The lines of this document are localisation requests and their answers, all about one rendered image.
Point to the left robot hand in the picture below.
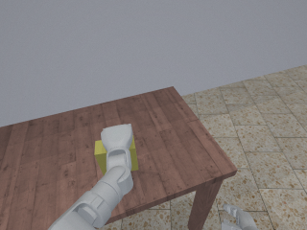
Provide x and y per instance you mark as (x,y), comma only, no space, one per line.
(117,136)

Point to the table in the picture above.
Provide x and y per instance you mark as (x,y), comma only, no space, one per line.
(48,163)

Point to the right robot hand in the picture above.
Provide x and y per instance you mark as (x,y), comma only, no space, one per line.
(243,218)

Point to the sponge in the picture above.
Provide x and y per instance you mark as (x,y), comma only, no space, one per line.
(100,155)

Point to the robot left upper arm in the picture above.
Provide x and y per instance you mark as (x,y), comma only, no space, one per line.
(74,221)

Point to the left robot forearm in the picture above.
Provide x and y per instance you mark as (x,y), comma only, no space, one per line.
(96,205)

